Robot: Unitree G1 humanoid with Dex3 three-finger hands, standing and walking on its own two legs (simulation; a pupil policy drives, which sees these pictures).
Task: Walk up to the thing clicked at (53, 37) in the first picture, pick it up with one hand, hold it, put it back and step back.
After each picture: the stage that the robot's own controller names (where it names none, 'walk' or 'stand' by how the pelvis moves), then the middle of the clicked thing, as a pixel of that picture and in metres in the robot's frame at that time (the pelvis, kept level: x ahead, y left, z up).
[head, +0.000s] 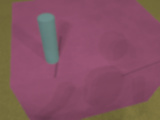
stand; (49, 41) +0.59 +0.17 +0.00
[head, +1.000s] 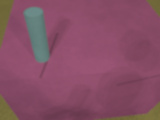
rise first; (38, 37) +0.55 +0.22 +0.02
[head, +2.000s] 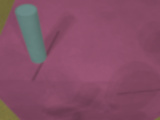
stand; (33, 37) +0.51 +0.22 +0.03
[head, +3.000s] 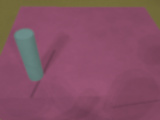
stand; (30, 57) +0.49 +0.23 -0.01
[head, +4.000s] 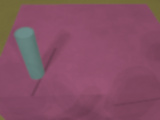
stand; (31, 56) +0.49 +0.23 -0.01
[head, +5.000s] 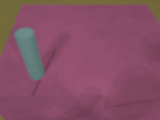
stand; (31, 56) +0.49 +0.23 -0.01
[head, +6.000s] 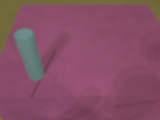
stand; (31, 57) +0.49 +0.23 -0.01
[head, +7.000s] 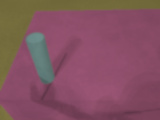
rise first; (42, 60) +0.48 +0.21 +0.00
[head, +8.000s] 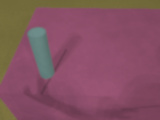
go down; (42, 55) +0.50 +0.21 +0.00
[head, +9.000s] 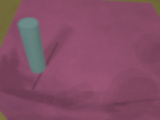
go down; (34, 48) +0.51 +0.20 +0.01
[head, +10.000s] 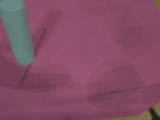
go down; (19, 36) +0.49 +0.20 +0.06
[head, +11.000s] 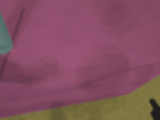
close in; out of the picture +0.50 +0.22 +0.09
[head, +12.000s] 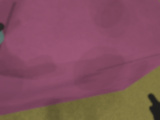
close; out of the picture +0.53 +0.23 +0.10
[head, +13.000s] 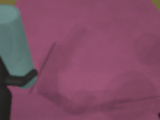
lift; (16, 54) +0.35 +0.19 +0.17
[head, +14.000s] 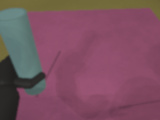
hold; (25, 57) +0.33 +0.17 +0.19
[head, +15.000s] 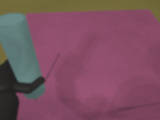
hold; (24, 61) +0.32 +0.17 +0.18
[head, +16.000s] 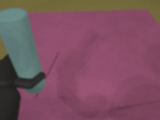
crouch; (25, 57) +0.33 +0.17 +0.19
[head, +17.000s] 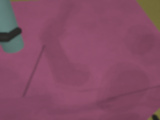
crouch; (0, 12) +0.48 +0.21 +0.22
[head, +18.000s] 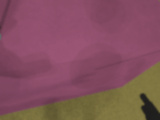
lower; out of the picture +0.53 +0.22 +0.11
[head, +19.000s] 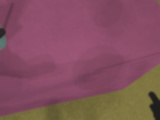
lower; out of the picture +0.52 +0.21 +0.10
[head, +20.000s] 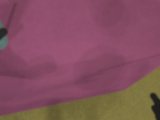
lower; out of the picture +0.52 +0.21 +0.10
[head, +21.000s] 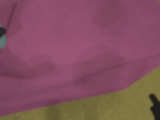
lower; out of the picture +0.52 +0.22 +0.10
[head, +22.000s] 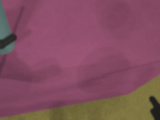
open; out of the picture +0.50 +0.21 +0.10
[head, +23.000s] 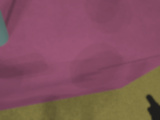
rise; out of the picture +0.50 +0.21 +0.10
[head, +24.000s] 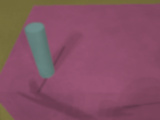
sink last; (41, 53) +0.49 +0.20 +0.04
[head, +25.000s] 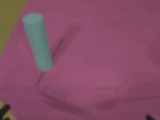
stand; (39, 45) +0.50 +0.20 +0.05
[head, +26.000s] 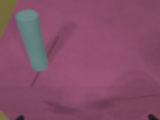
stand; (34, 44) +0.49 +0.20 +0.06
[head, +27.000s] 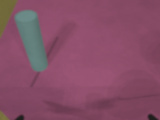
stand; (34, 44) +0.49 +0.20 +0.06
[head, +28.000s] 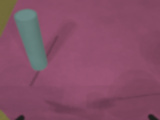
stand; (33, 43) +0.49 +0.20 +0.06
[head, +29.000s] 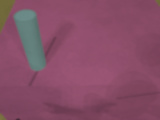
stand; (32, 44) +0.50 +0.20 +0.06
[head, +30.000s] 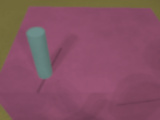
stand; (41, 55) +0.51 +0.20 +0.00
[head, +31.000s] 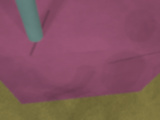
walk; (29, 15) +0.61 +0.22 +0.02
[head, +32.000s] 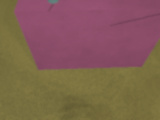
walk; out of the picture +0.96 +0.20 +0.02
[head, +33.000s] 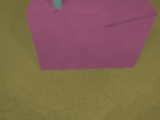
stand; out of the picture +1.15 +0.22 +0.01
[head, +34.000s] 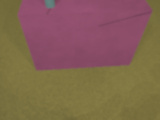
stand; out of the picture +1.11 +0.25 -0.01
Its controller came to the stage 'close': yes
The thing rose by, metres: 0.22
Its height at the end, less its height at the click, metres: +0.00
